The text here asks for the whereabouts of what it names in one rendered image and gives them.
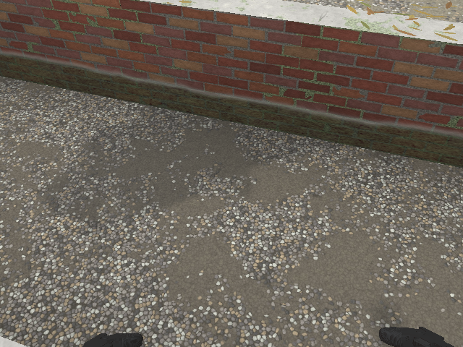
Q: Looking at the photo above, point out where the robot right hand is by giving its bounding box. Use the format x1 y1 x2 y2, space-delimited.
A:
379 327 454 347

